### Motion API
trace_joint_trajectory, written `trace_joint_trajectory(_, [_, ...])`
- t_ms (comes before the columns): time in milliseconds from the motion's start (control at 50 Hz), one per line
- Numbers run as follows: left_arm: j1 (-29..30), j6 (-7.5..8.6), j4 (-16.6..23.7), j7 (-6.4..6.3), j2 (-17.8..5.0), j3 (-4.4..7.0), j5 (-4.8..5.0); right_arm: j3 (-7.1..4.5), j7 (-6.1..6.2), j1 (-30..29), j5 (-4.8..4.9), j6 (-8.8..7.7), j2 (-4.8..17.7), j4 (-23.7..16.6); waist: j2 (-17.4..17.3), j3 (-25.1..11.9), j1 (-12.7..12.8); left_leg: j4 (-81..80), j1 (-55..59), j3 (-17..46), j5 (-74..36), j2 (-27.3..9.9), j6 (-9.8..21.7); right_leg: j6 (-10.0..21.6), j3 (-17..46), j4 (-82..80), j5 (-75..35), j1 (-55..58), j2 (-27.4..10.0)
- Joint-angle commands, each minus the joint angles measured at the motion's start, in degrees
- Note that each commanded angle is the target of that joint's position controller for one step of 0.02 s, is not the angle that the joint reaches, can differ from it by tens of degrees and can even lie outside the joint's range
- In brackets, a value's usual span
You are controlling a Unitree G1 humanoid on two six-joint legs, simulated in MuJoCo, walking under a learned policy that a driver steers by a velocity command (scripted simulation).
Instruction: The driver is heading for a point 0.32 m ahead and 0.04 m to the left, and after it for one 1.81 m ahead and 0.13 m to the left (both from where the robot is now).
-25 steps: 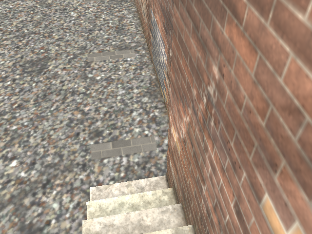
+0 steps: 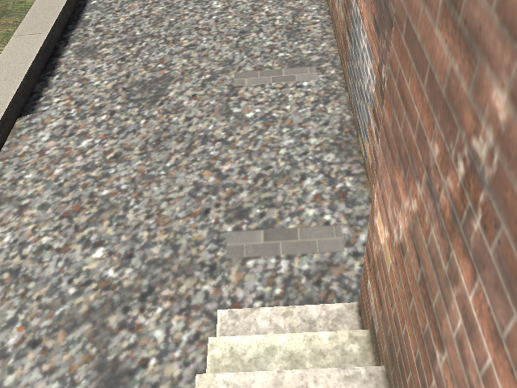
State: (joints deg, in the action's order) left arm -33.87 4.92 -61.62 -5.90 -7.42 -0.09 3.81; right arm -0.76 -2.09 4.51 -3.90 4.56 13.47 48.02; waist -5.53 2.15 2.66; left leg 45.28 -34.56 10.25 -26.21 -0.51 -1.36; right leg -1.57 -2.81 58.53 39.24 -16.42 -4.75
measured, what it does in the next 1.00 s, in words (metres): goes down: left foot 0.20 m lower, then right foot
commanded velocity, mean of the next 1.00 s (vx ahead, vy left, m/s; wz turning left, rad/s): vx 0.19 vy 0.00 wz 0.00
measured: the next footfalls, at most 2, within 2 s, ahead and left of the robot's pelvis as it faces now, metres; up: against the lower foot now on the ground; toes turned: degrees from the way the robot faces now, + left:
left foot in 0.14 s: +0.19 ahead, +0.17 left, -0.20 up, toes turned +0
right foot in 0.54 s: +0.28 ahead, -0.03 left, -0.19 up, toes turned +5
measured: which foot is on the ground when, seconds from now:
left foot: up 0.00-0.12, down 0.14-1.00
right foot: down 0.00-0.14, up 0.16-0.52, down 0.54-1.00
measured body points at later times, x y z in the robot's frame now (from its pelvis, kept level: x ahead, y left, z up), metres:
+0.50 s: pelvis +0.19 +0.10 -0.15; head +0.16 +0.11 +0.30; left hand +0.20 +0.34 -0.31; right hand +0.12 -0.12 -0.30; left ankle +0.15 +0.17 -0.86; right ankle +0.27 -0.03 -0.83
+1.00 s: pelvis +0.19 +0.10 -0.12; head +0.18 +0.10 +0.33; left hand +0.18 +0.34 -0.28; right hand +0.23 -0.14 -0.26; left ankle +0.15 +0.17 -0.86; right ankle +0.24 -0.03 -0.86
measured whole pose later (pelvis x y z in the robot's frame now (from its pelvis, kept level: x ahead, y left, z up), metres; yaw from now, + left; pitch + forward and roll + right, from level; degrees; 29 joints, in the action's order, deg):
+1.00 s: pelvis +0.19 +0.10 -0.12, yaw +3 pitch -2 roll -1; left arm -17.0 -1.6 -63.6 -0.8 -11.6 -1.0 2.5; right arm 2.1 -0.7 18.1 -2.8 -1.0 11.7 55.8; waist -0.4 -0.2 -0.4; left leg 19.3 -3.4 2.4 14.1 4.1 3.9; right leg -0.8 1.9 17.5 5.5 -10.4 0.7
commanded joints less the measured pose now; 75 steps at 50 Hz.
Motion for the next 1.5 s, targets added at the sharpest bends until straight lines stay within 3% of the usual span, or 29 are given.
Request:
trace_joint_trajectory(20, [1.2, -0.73, 3.3, 0.68, -9.1, 2.60, -2.70, 0.81, -0.42, -8.1, 3.60, -3.07, -2.2, -5.8, 9.9, 6.7, 3.9, -16.6, 7.1, -4.9, 3.7, -2.9, -0.4, 11.6, 11.1, -12.2, -6.3, -9.9, -7.3])
trace_joint_trajectory(40, [-1.1, -1.83, 3.2, 0.39, -10.0, 3.29, -3.51, 0.34, -0.29, -8.6, 5.29, -3.56, -1.4, -6.0, 10.7, 7.4, 6.5, -19.8, 11.5, -5.7, 8.3, -4.0, -0.4, 11.8, 10.8, -12.7, -8.4, -11.0, -8.6])
trace_joint_trajectory(80, [-1.4, -3.25, 2.4, 0.88, -11.7, 4.75, -4.42, -0.80, -0.45, -2.2, 5.65, -4.68, 0.7, -3.8, 14.1, 8.8, 5.8, -23.8, 18.7, -5.7, 15.2, -5.2, 2.1, 13.0, 10.8, -3.8, -19.5, -11.8, -7.9])
trace_joint_trajectory(140, [-3.3, -4.60, 0.6, 1.51, -9.8, 5.54, -5.28, -3.12, -0.25, 22.2, 4.30, -6.54, 4.5, 7.1, -2.0, -1.8, -2.9, -33.3, 41.6, -5.5, 4.4, -6.4, 3.4, 11.5, 4.2, 32.2, -5.0, -15.8, 1.1])
trace_joint_trajectory(160, [-6.6, -3.83, 0.4, 2.77, -5.2, 5.14, -4.60, -2.34, -0.64, 30.3, 3.04, -6.68, 6.4, 9.0, -11.9, -6.0, -3.3, -9.1, 56.5, -4.6, -27.5, -9.5, 3.3, 8.3, 1.6, 57.3, 20.8, -36.6, 6.8])
trace_joint_trajectory(180, [-7.6, -2.23, 3.4, 3.30, -8.2, 5.16, -1.44, -3.37, -0.90, 29.2, 3.13, -5.88, 10.3, 8.0, -15.3, -11.0, -2.7, 0.8, 62.0, -1.4, -39.4, -16.1, 5.4, 6.8, -0.2, 66.3, 14.3, -47.4, 4.7])
trace_joint_trajectory(200, [-2.8, -1.25, 6.7, 2.77, -8.4, 4.09, 0.13, -6.23, -0.88, 27.9, 4.13, -5.21, 16.4, 7.5, -17.6, -18.1, -6.2, -10.1, 61.1, 11.0, -10.6, -22.9, 15.3, 6.0, 0.3, 66.7, 5.0, -51.2, 4.4])
trace_joint_trajectory(220, [2.9, -1.93, 6.1, 2.47, -7.8, 3.54, -1.45, -5.34, -0.65, 23.0, 2.36, -5.10, 12.9, 5.7, -11.3, -11.4, -5.3, -17.3, 46.8, 10.7, 12.6, -21.0, 16.3, 5.3, 3.4, 61.9, -5.0, -47.4, 2.0])
trace_joint_trajectory(260, [5.0, -3.75, 3.4, 2.52, -7.5, 4.16, -2.42, -2.03, 0.82, 19.5, -0.30, -4.81, 4.8, 4.7, -4.8, -3.8, -2.4, -18.3, 30.2, 7.9, 9.6, -17.6, 15.2, 3.5, 4.3, 52.5, -11.4, -39.0, 2.9])
trace_joint_trajectory(280, [1.8, -4.28, 1.6, 2.33, -7.1, 4.35, -3.52, -0.48, 0.58, 20.2, -0.30, -5.84, 1.1, 6.7, -2.1, -2.3, -0.3, -13.7, 26.3, 3.4, 6.5, -13.1, 12.6, 2.5, 6.8, 40.5, -19.2, -37.6, 2.4])
trace_joint_trajectory(320, [0.8, -6.06, -1.3, 1.42, -7.5, 5.07, -5.34, 0.29, -0.03, 26.8, -0.15, -8.32, 0.5, 9.8, -0.1, -3.3, -2.0, -10.9, 25.7, 6.4, -10.3, -14.9, 15.2, 1.7, 6.8, 41.1, -17.6, -36.6, 6.1])
trace_joint_trajectory(340, [5.4, -7.24, 1.9, 1.63, -4.6, 3.81, -5.66, 1.73, 0.46, 20.7, 2.39, -9.24, -2.9, 8.3, 3.1, -1.8, 0.4, -14.7, 19.7, 3.3, -3.2, -13.4, 11.0, 0.0, 8.3, 20.5, -30.7, -32.4, 5.2])
trace_joint_trajectory(360, [7.2, -8.09, 2.2, 2.16, -3.4, 3.04, -6.16, 2.70, 1.06, 16.6, 2.97, -9.40, -3.2, 8.3, 2.5, -1.8, 2.4, -16.9, 14.0, 1.1, 0.7, -11.0, 8.1, -0.3, 6.1, 5.7, -38.4, -21.3, 3.8])
trace_joint_trajectory(400, [1.7, -8.78, -1.7, 1.69, -3.3, 2.73, -6.22, 1.86, 1.83, 13.4, 1.81, -10.35, 1.9, 7.9, -1.1, -7.9, 4.7, -15.2, 5.4, 0.8, -8.1, -10.9, 7.2, -0.3, 3.8, 7.3, -48.6, 0.9, 6.7])
trace_joint_trajectory(440, [9.6, -9.00, 0.5, 1.30, -8.5, 3.85, -5.21, 1.31, 1.97, 15.5, 3.24, -11.42, 5.1, 9.3, -3.8, -2.1, 0.7, -13.6, 17.1, 1.5, -2.3, -8.6, 9.4, 0.9, 9.5, 2.1, -49.7, -13.5, 6.2])
trace_joint_trajectory(460, [15.1, -8.53, 2.2, 1.28, -9.0, 3.88, -5.87, 1.74, 2.68, 20.3, 3.20, -11.40, 3.6, 11.2, -3.1, 0.9, -2.7, -11.4, 25.5, 5.0, 1.0, -9.1, 10.6, 1.4, 12.7, -1.9, -46.4, -23.1, 5.6])
trace_joint_trajectory(540, [6.6, -7.83, -0.3, 2.08, -6.7, 1.84, -4.14, 2.94, 2.76, 12.8, 2.68, -9.06, 2.4, 8.4, -0.2, 2.4, 2.0, -16.0, 5.5, 4.3, -5.7, -10.6, 7.3, 1.4, 9.0, -16.7, -30.9, 8.8, 2.9])
trace_joint_trajectory(580, [14.0, -7.71, 0.4, 1.66, -9.5, 1.25, -2.86, 2.11, 3.24, 24.7, 2.00, -6.69, 2.1, 10.5, 11.6, 5.0, -6.1, -17.0, 12.6, 0.8, 22.1, -3.3, 1.5, 6.0, 17.1, -26.3, -47.3, 3.0, -1.3])
trace_joint_trajectory(620, [14.9, -7.08, 0.6, 2.32, -6.5, -0.24, -2.43, 2.22, 3.38, 21.6, 0.96, -5.29, 2.8, 10.5, 8.3, 4.0, -3.7, -19.2, 18.3, 0.6, 25.4, -3.7, 1.8, 5.6, 14.3, -33.3, -47.1, 3.1, -1.9])
trace_joint_trajectory(740, [15.9, -7.11, 0.1, 4.37, -7.4, -0.20, -0.27, 2.67, 1.64, 16.8, 0.53, -5.57, 1.5, 7.8, 6.2, 1.1, -3.8, -26.7, 27.5, -0.4, 31.8, -5.4, 4.5, 2.2, 12.0, -42.3, -33.2, 5.0, -1.1])
trace_joint_trajectory(800, [16.6, -6.56, 0.4, 4.85, -9.1, 0.13, -0.75, 2.29, 1.37, 16.6, 1.69, -5.75, 1.8, 7.6, 3.3, 2.0, -4.1, -29.1, 26.6, -1.0, 32.8, -5.2, 4.6, 2.4, 12.2, -43.2, -35.0, 6.0, -1.6])
trace_joint_trajectory(840, [17.2, -6.03, 0.4, 5.05, -8.7, 0.07, -0.90, 2.44, 1.49, 14.9, 0.65, -6.14, 1.6, 6.5, 3.8, 0.0, -3.9, -29.3, 27.6, -0.4, 30.9, -5.9, 5.0, 2.2, 11.7, -43.9, -34.8, 6.8, -1.7])
trace_joint_trajectory(1200, [14.1, -6.41, -1.7, 4.87, -9.4, -0.47, -1.75, 1.95, 1.37, 17.9, 0.91, -6.21, 3.0, 5.4, 5.1, 1.0, -3.2, -32.6, 22.9, -0.2, 37.2, -5.0, 4.6, 1.5, 9.9, -41.5, -32.0, 8.4, -1.0])
trace_joint_trajectory(1300, [14.6, -6.19, -0.4, 4.94, -10.4, 0.36, -2.77, 0.04, 0.98, 16.0, 0.99, -5.51, 6.7, 3.4, 0.0, 3.9, -3.1, -36.4, 17.2, 4.0, 63.8, -5.5, 8.5, 3.4, 3.5, -27.4, -21.4, 4.5, 4.5])
trace_joint_trajectory(1380, [16.4, -4.98, 1.7, 4.39, -9.6, 0.52, -4.95, -1.26, 1.62, 13.6, 0.77, -5.37, 7.0, 2.1, 1.4, 6.0, -1.9, -30.2, 18.2, 8.9, 52.7, -10.3, 14.0, 4.0, 3.5, -15.7, -21.0, -4.4, 0.9])
trace_joint_trajectory(1420, [11.7, -3.92, 0.7, 2.61, -7.0, -0.07, -4.04, 0.40, 2.80, 11.7, 1.85, -6.39, 2.8, 2.2, 4.9, 1.9, 1.3, -19.3, 17.5, 1.8, 25.4, -6.5, 10.1, 3.9, 4.1, -25.4, -29.7, 4.3, 0.8])
trace_joint_trajectory(1460, [6.1, -3.93, -3.7, 1.98, -9.2, -0.28, -2.22, 0.93, 2.24, 16.2, 0.83, -5.70, 0.7, 3.2, 14.2, 3.4, -2.1, -13.6, 16.2, -3.1, 25.5, -0.8, 4.5, 5.1, 13.5, -34.4, -52.9, 9.4, -4.3])
trace_joint_trajectory(1480, [10.9, -3.65, -2.5, 1.64, -7.9, -1.27, -2.00, 1.15, 2.74, 16.7, 2.59, -4.62, 0.0, 4.6, 13.2, 5.0, -4.0, -14.7, 19.9, -2.6, 30.6, -0.6, 2.7, 6.3, 18.4, -37.7, -51.5, 4.0, -7.8])
trace_joint_trajectory(1500, [13.6, -3.43, -0.8, 2.14, -9.0, -0.52, -1.56, 1.05, 3.10, 18.7, 1.72, -4.06, 1.7, 5.6, 12.0, 4.3, -3.7, -13.7, 22.8, -2.9, 32.3, -1.1, 3.1, 6.4, 16.9, -37.2, -49.7, 3.8, -6.9])
Keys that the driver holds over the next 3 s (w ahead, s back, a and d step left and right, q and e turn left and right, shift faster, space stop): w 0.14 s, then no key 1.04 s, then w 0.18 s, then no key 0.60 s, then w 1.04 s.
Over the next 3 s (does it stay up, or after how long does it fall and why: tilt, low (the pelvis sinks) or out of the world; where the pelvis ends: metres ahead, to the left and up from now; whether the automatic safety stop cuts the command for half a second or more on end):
stays up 0.46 0.05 -0.35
